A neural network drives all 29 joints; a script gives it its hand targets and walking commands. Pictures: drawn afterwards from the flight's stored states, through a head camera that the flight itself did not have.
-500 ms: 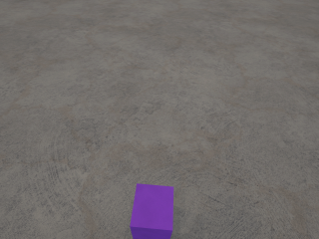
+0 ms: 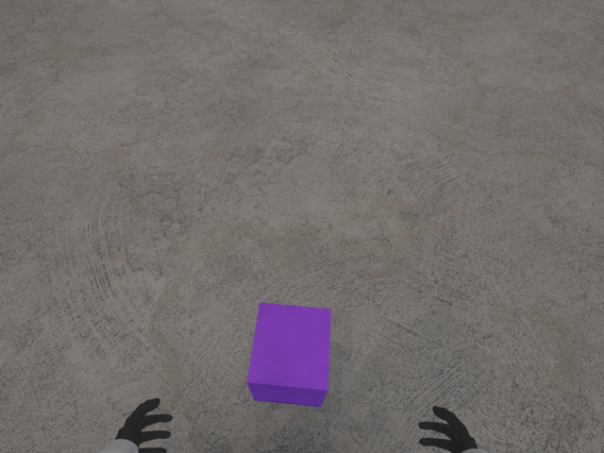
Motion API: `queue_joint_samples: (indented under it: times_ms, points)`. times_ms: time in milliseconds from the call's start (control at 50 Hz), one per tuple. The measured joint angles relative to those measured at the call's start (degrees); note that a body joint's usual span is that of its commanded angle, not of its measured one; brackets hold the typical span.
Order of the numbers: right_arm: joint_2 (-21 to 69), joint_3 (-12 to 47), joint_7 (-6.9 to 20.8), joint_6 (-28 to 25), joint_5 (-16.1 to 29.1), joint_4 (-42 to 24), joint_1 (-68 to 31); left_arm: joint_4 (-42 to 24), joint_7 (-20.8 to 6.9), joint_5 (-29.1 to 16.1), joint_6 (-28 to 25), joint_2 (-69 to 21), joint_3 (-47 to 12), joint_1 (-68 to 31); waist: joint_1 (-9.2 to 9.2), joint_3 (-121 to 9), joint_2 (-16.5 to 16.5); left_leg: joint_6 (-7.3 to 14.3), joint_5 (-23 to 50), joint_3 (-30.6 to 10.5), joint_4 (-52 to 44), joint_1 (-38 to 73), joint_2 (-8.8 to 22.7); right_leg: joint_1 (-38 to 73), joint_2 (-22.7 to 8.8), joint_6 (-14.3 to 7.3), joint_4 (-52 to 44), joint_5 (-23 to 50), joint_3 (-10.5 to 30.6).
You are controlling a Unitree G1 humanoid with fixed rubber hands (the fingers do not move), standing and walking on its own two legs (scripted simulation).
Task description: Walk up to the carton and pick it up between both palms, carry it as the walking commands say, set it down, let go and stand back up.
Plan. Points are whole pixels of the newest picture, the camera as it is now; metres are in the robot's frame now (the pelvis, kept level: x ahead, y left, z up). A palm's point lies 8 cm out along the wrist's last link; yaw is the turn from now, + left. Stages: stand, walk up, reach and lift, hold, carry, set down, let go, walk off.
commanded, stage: reach and lift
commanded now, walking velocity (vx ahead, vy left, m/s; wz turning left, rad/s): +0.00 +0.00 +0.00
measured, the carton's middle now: (291, 356) +0.42 +0.02 -0.63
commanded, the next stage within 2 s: none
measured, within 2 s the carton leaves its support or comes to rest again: neither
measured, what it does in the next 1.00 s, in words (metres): lowers itself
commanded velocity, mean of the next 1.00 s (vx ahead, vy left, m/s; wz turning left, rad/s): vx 0.00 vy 0.00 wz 0.00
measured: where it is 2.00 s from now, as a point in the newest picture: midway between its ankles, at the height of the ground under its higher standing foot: outside the picture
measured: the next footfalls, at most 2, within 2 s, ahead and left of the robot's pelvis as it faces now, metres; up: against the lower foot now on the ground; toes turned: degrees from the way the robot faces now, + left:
none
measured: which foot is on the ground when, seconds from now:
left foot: down 0.00-1.00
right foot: down 0.00-1.00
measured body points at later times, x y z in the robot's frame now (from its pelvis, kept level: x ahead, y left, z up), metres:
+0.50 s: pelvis -0.08 +0.00 -0.06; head +0.07 +0.02 +0.36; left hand +0.24 +0.23 -0.17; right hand +0.23 -0.19 -0.16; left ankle +0.01 +0.12 -0.72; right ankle -0.02 -0.13 -0.72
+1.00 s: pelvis -0.08 +0.01 -0.09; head +0.19 +0.03 +0.27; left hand +0.40 +0.21 -0.20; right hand +0.37 -0.17 -0.20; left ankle +0.01 +0.12 -0.72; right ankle -0.02 -0.13 -0.72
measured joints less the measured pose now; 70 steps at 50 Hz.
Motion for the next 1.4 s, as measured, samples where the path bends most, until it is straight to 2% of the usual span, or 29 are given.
queue_joint_samples:
  times_ms: [100, 180, 300, 460, 660, 880, 1000, 1160, 1400]
  points:
    - [2.33, -2.21, -0.96, -4.8, -0.49, -2.49, -1.07, -1.74, -1.51, 1.05, -5.09, 0.03, 1.21, -0.77, -0.53, 0.47, 0.38, -0.31, -1.71, -1.38, 7.11, -8.87, -0.34, -8.65, -0.08, -0.02, 7.5, -2.31, -0.46]
    - [3.13, -2.9, -2.09, -6.13, 0.29, -3.65, -3.9, -2.14, -2.19, 0.99, -6.62, 0.77, 1.76, -3.76, -0.8, 0.44, 0.41, -0.5, -2.41, -2.2, 11.98, -14.77, -0.55, -14.37, -0.05, -0.11, 12.53, -3.36, -0.71]
    - [3.75, -3.88, -2.97, -4.84, 1.11, -3.73, -9.75, -0.99, -2.31, 0.79, -5.52, 1.44, 1.9, -10.89, -0.89, 2.09, 0.17, -0.54, -3.06, -2.76, 17.57, -19.59, -0.42, -18.98, 0.35, -0.11, 17.86, -3.93, -0.73]
    - [3.48, -6.4, -4.15, -2.98, 1.06, 0.79, -22.83, 3.59, -0.73, 0.66, -3.4, 1.82, 2.69, -24.74, -0.87, 6.07, -0.15, -0.26, -2.75, -2.66, 21.72, -23.23, -0.42, -22.81, 0.79, 0.26, 21.98, -3.42, 0.03]
    - [4.0, -10.83, -6.72, -6.12, 0.52, 9.64, -39.31, 12.64, 1.05, -0.55, -5.9, 2.32, 5.07, -40.79, -1.11, 5.87, -0.05, 0.08, -1.05, -2.64, 23.33, -32.18, -0.99, -31.95, 0.85, 0.77, 23.92, -1.89, 0.77]
    - [5.06, -14.69, -8.46, -15.55, 0.15, 14.87, -50.7, 20.3, 1.9, 0.86, -15.61, 3.28, 9.09, -53.7, -1.79, 2.4, -0.23, 0.37, -0.21, -2.46, 23.92, -44.19, -1.23, -44.1, 1.17, 1.29, 24.54, -0.96, 1.61]
    - [4.6, -16.1, -8.54, -20.49, 0.33, 16.65, -54.87, 23.37, 2.25, 1.26, -20.4, 3.5, 11.35, -59.36, -1.68, 0.33, -0.11, 0.57, -0.23, -2.32, 24.0, -49.64, -1.42, -49.64, 1.28, 1.54, 24.61, -0.93, 2.13]
    - [3.87, -17.45, -8.06, -23.51, -0.53, 15.5, -59.65, 23.02, 1.75, 1.49, -23.45, 3.83, 13.87, -64.54, -1.31, -1.1, 0.23, 0.59, 0.33, -2.36, 22.97, -55.16, -1.56, -55.28, 1.55, 1.76, 23.57, -0.25, 2.64]
    - [5.92, -20.34, -7.15, -23.94, -4.37, 13.28, -60.82, 22.15, -0.81, 4.89, -24.59, 3.08, 17.77, -65.43, -1.05, -3.41, 0.49, 0.08, 0.36, -3.19, 23.69, -60.1, -1.73, -60.23, 2.01, 1.62, 24.3, -0.23, 2.58]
